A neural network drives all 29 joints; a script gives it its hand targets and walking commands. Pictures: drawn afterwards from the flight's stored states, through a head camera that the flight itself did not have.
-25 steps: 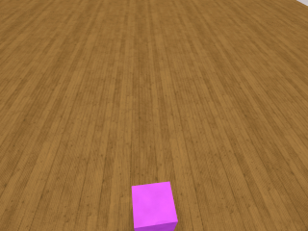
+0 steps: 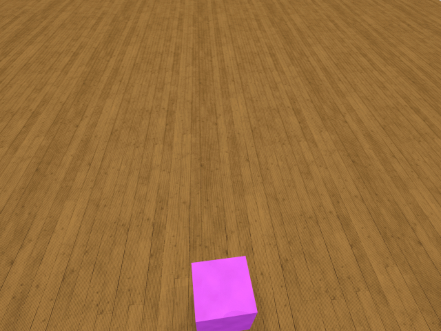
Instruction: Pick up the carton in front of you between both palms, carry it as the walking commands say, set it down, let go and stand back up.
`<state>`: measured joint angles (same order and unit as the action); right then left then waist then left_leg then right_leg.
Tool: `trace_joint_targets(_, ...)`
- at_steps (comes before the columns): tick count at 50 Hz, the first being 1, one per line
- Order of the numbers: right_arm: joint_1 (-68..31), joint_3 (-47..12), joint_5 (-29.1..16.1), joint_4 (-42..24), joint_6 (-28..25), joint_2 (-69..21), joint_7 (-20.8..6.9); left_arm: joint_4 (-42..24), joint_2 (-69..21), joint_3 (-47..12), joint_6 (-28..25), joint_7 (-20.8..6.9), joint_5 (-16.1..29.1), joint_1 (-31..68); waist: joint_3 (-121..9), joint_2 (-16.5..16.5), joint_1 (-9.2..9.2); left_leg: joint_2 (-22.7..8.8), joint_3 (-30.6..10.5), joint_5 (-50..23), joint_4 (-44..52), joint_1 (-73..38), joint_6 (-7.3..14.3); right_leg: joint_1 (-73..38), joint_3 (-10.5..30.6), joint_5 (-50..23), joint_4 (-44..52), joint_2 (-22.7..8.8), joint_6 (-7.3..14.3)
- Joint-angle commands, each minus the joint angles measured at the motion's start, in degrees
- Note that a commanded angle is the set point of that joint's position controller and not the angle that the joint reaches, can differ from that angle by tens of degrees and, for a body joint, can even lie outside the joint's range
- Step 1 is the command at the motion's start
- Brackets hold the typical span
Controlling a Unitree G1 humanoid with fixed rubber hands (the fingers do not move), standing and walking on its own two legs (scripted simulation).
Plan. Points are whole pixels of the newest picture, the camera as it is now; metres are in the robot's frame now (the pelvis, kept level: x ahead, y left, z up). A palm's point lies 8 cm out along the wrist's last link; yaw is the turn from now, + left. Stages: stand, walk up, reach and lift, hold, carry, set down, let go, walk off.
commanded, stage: stand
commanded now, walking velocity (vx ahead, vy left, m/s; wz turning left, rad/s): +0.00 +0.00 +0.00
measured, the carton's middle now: (221, 297) +0.38 +0.00 -0.64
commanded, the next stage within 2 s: none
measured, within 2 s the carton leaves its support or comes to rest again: neither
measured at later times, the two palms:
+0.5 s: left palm out of the picture -0.07 +0.23 -0.14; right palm out of the picture -0.07 -0.21 -0.14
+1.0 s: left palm out of the picture -0.10 +0.22 -0.15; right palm out of the picture -0.10 -0.19 -0.14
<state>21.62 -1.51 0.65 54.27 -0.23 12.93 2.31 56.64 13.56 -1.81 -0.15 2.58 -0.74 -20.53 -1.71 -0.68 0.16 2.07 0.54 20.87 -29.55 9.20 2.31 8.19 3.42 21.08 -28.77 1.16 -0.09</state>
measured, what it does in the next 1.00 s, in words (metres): stands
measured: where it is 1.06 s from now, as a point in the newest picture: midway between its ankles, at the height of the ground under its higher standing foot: outside the picture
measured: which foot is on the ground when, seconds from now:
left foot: down 0.00-1.00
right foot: down 0.00-1.00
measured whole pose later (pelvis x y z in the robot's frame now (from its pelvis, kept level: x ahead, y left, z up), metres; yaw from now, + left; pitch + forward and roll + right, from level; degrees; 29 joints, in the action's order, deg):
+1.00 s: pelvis -0.04 +0.02 +0.01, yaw +0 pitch -1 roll +0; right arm 22.4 -2.5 0.6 65.5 -0.8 7.6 2.5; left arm 68.2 7.9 -3.2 0.3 3.1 -0.5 -21.2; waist 0.2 -0.9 0.4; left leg 3.5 1.5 15.9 -26.3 9.1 3.8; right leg 8.6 3.8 16.6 -26.4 -0.8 -2.0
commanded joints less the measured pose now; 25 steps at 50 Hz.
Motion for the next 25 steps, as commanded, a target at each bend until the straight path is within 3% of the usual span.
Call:
trace_joint_targets(1,3.95,0.88,0.03,0.42,-0.26,5.53,0.21,0.64,5.08,0.71,-0.11,0.21,0.03,-3.59,4.51,0.80,0.00,-6.84,-5.63,-24.00,4.01,-0.49,0.58,2.43,3.56,-20.04,3.47,-5.23,1.71)
trace_joint_targets(25,5.73,-0.66,0.03,9.01,-0.32,1.21,0.45,9.61,0.40,-0.91,0.53,0.47,0.19,-4.77,7.87,0.73,0.11,-6.58,-6.19,-16.47,7.48,1.33,1.06,3.39,3.20,-13.64,5.72,-5.28,1.14)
